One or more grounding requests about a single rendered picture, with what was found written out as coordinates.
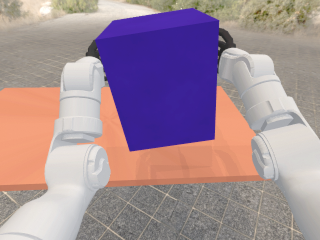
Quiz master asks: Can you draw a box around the table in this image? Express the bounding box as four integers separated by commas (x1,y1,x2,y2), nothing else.
0,86,271,192

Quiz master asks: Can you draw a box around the left robot upper arm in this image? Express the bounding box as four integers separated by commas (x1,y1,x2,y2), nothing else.
0,144,111,240

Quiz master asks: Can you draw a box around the right robot forearm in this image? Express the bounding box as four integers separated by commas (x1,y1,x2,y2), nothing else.
218,47,320,145

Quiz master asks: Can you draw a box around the left robot forearm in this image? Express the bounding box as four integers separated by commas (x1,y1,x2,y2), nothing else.
44,56,105,184

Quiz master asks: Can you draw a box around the carton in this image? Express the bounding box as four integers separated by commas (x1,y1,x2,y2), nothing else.
95,8,219,152

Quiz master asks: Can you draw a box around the left robot hand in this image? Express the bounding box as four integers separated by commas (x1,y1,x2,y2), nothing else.
85,40,108,81

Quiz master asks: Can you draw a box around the right robot upper arm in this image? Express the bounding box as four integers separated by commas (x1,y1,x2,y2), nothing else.
251,123,320,240

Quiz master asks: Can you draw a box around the right robot hand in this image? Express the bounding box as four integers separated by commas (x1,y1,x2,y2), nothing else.
217,28,236,74

